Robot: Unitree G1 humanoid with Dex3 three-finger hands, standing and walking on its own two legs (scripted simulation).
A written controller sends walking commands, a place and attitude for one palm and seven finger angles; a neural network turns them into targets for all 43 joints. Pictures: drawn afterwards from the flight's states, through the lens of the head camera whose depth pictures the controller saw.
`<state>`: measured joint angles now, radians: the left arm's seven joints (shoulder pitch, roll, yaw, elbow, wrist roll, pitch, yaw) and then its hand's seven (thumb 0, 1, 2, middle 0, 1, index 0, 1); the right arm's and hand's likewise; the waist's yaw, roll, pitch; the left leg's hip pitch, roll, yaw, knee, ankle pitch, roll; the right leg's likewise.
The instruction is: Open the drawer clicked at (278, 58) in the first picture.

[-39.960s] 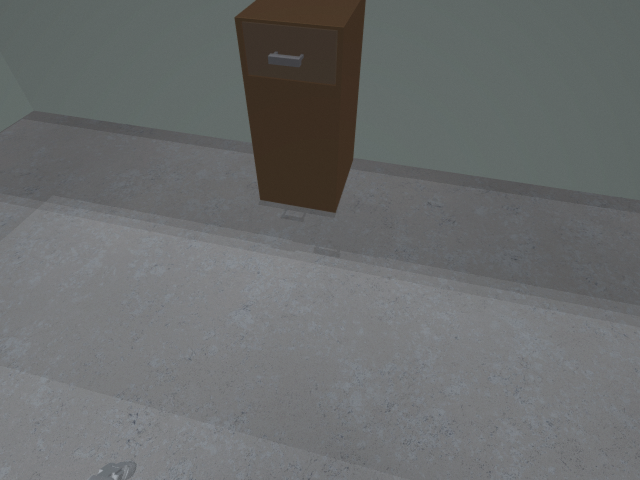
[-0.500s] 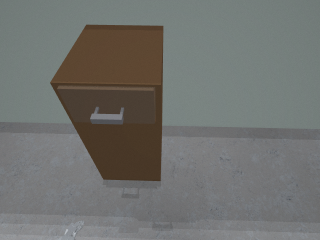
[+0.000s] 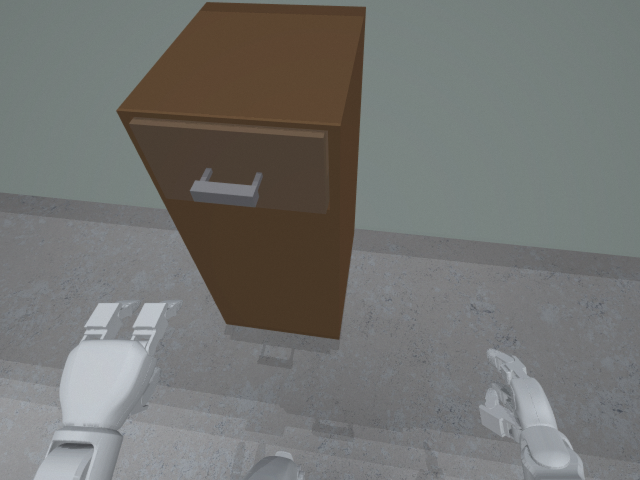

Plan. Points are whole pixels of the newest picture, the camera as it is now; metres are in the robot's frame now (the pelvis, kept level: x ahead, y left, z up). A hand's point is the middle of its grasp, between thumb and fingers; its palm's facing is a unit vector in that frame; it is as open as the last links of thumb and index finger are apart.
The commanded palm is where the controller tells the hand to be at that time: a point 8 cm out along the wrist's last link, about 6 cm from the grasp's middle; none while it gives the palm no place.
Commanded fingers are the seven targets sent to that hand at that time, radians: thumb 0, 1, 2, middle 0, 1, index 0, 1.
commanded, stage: raise the hand with hooked fingers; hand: left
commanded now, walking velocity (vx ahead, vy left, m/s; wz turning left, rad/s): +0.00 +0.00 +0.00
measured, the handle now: (229, 184) +0.55 +0.26 +0.00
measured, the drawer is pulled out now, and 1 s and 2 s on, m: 0.02 0.02 0.02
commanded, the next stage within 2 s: move the hooked fingers above the handle in 1.28 s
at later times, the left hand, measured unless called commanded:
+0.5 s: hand (147, 267) +0.32 +0.27 +0.09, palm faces +0.17 -0.07 -0.98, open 12.7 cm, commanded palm +0.29 +0.26 +0.14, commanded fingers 0.00 -0.43 0.33 -0.29 -1.15 -0.29 -1.15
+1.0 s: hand (128, 217) +0.35 +0.29 +0.14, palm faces +0.03 -0.08 -1.00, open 13.9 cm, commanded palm +0.32 +0.28 +0.19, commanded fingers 0.00 -0.50 0.30 -0.30 -1.20 -0.30 -1.20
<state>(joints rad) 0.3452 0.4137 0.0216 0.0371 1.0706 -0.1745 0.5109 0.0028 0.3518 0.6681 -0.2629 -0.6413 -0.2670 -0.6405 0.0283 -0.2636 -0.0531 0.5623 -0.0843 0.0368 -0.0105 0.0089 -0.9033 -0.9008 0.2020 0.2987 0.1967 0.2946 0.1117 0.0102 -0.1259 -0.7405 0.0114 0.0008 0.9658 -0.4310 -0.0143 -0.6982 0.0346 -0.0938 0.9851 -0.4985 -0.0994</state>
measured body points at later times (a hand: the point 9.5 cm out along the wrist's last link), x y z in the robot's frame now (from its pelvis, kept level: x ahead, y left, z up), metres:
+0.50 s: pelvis +0.04 +0.04 +0.03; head +0.07 +0.00 +0.48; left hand +0.30 +0.27 +0.14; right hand +0.20 -0.23 -0.08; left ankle +0.03 +0.15 -0.68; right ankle +0.00 -0.06 -0.68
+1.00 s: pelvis +0.02 +0.06 +0.06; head +0.03 +0.03 +0.50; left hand +0.35 +0.29 +0.19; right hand +0.20 -0.16 -0.06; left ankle +0.03 +0.15 -0.68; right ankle +0.00 -0.06 -0.68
